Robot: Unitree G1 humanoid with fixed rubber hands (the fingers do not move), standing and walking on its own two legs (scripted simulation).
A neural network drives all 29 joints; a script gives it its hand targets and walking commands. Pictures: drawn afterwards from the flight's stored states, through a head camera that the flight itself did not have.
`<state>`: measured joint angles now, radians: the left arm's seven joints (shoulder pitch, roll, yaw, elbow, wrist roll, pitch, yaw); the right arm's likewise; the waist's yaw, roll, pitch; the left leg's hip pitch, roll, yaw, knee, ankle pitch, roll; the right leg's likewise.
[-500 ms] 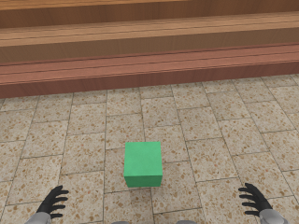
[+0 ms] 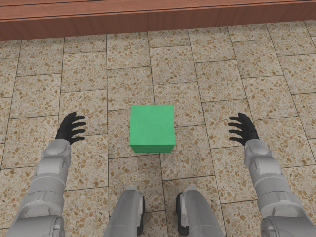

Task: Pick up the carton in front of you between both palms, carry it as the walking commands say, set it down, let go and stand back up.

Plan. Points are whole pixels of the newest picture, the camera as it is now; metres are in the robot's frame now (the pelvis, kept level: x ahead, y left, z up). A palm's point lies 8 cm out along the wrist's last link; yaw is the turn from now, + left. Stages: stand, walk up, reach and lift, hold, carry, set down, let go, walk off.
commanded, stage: reach and lift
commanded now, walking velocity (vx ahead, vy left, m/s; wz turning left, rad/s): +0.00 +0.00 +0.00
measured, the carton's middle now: (152, 130) +0.50 +0.04 -0.58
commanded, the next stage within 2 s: none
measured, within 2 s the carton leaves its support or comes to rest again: neither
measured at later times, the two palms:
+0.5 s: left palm (92, 93) +0.50 +0.23 -0.14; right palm (210, 94) +0.51 -0.16 -0.15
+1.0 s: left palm (107, 120) +0.48 +0.23 -0.37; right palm (195, 118) +0.50 -0.16 -0.37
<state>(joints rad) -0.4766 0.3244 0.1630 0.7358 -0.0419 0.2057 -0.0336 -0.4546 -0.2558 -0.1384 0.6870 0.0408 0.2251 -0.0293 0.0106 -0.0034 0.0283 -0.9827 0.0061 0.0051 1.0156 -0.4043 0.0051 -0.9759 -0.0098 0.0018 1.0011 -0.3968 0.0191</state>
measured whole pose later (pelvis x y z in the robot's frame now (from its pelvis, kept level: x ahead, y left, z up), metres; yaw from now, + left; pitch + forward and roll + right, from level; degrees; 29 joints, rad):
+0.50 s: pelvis -0.05 +0.00 -0.05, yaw +0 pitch +42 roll -1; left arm -1.36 0.36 0.34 1.01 0.06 0.20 -0.03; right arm -1.32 -0.23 -0.36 0.92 -0.05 0.22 -0.09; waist 0.02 -0.02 0.08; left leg -1.54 0.00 0.00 1.09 -0.30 0.01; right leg -1.52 -0.01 0.00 1.07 -0.29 0.02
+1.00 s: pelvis -0.05 -0.01 -0.21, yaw +0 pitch +50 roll -1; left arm -1.33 0.39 0.25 1.02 -0.09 0.09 0.03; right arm -1.30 -0.26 -0.22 0.92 0.08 0.12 -0.16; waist 0.02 -0.02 0.06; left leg -2.12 -0.01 -0.03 1.77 -0.53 -0.02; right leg -2.10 0.03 0.02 1.77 -0.54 0.03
